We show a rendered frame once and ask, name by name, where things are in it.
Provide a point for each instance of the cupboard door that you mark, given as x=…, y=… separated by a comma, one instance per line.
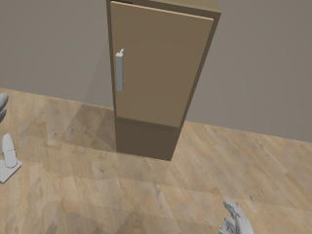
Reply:
x=162, y=53

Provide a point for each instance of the handle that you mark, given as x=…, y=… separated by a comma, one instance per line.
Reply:
x=119, y=61

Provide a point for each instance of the robot left hand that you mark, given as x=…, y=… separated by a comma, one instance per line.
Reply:
x=11, y=163

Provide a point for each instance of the robot right hand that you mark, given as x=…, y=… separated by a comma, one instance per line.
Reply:
x=241, y=225

